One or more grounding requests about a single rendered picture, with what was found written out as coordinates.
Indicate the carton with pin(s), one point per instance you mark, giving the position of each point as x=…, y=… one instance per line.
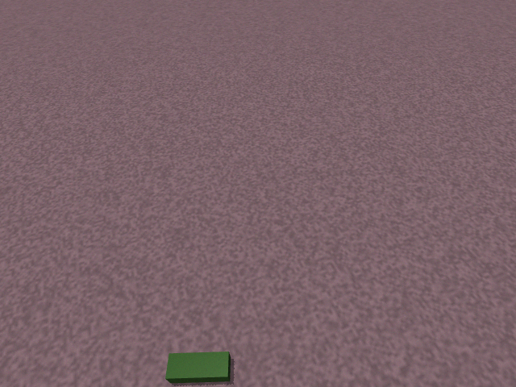
x=198, y=367

